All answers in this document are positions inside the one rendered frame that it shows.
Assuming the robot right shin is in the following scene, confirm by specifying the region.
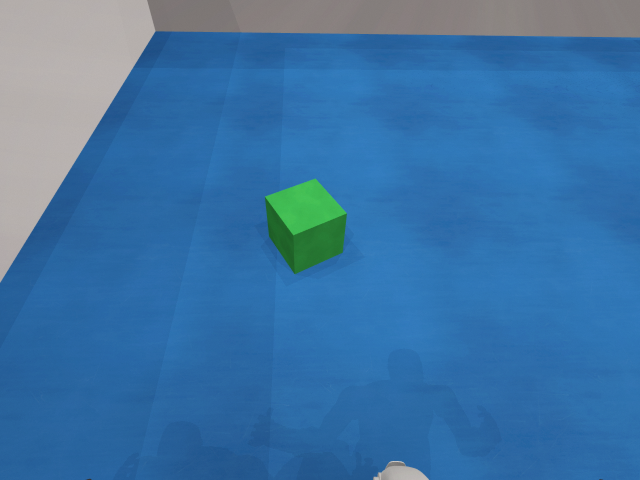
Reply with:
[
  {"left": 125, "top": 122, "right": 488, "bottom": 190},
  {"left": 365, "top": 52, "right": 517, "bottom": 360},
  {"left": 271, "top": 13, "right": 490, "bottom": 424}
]
[{"left": 385, "top": 461, "right": 406, "bottom": 469}]

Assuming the carton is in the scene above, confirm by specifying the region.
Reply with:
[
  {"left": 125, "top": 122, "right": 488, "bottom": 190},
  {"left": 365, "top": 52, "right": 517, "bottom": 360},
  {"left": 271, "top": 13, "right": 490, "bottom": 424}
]
[{"left": 265, "top": 179, "right": 347, "bottom": 274}]

